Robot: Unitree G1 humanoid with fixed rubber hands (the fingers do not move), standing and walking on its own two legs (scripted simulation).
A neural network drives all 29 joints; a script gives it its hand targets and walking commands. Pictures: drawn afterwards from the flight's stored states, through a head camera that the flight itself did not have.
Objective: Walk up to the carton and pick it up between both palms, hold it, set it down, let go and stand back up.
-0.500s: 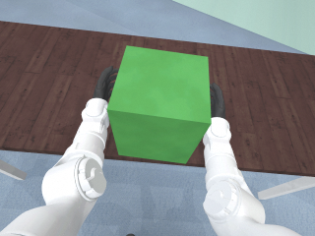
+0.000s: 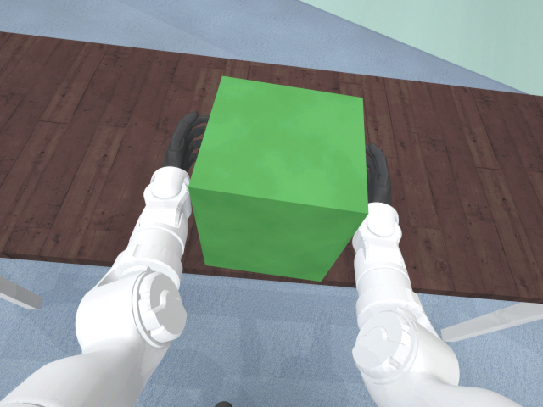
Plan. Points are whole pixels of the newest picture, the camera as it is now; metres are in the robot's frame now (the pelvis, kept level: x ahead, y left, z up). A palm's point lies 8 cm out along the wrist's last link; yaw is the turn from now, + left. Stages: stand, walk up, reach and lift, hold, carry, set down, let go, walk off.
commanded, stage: reach and lift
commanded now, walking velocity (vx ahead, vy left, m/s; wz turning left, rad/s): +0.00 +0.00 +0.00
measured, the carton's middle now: (276, 189) +0.43 +0.00 +0.01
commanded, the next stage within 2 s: none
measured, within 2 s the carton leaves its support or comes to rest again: leaves its support in 0.34 s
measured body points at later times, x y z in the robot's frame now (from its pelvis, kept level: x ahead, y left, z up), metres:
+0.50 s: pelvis -0.01 +0.00 +0.00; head +0.07 +0.04 +0.44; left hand +0.45 +0.16 +0.06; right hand +0.41 -0.15 +0.06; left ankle -0.01 +0.08 -0.74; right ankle -0.03 -0.11 -0.74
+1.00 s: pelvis -0.02 +0.00 +0.00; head +0.01 +0.03 +0.45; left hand +0.42 +0.15 +0.09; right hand +0.39 -0.15 +0.09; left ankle -0.01 +0.08 -0.74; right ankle -0.03 -0.11 -0.74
